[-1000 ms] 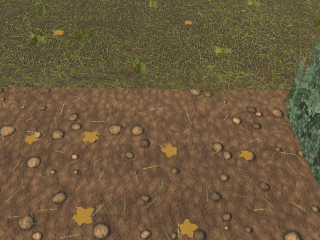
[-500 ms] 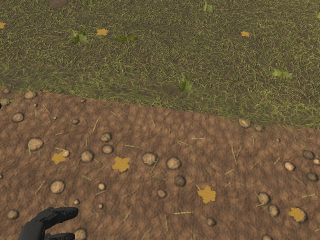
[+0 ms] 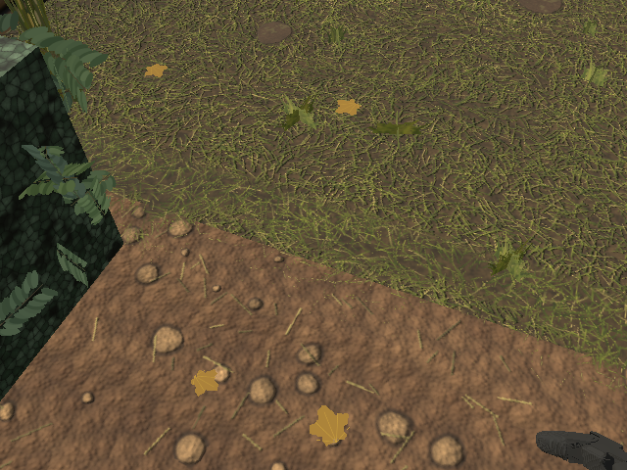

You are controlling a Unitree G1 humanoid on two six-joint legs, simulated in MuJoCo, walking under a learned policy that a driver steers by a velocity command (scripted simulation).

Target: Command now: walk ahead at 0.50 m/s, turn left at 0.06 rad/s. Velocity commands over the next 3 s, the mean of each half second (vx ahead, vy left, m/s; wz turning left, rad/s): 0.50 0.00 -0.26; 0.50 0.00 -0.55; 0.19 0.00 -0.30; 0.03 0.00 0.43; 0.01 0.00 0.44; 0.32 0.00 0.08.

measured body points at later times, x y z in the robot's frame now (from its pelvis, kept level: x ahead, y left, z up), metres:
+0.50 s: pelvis +0.27 +0.03 +0.00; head +0.29 +0.02 +0.45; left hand +0.49 +0.24 -0.11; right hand +0.24 -0.25 -0.13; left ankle +0.19 +0.13 -0.74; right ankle +0.42 -0.16 -0.69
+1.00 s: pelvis +0.54 -0.09 +0.00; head +0.56 -0.12 +0.45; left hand +0.71 +0.15 -0.11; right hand +0.63 -0.41 -0.08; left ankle +0.79 -0.02 -0.70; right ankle +0.44 -0.13 -0.74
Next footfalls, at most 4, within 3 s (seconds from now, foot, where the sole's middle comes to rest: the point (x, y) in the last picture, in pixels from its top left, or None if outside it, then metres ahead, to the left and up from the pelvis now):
0.10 left None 0.23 0.13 -0.78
0.64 right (434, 468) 0.48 -0.15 -0.78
1.10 left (406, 319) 0.82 -0.09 -0.78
1.44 right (496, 391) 0.66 -0.29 -0.78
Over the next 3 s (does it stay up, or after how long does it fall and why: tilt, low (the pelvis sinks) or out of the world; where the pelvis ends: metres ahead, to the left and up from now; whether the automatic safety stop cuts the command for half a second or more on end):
stays up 0.82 -0.20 -0.02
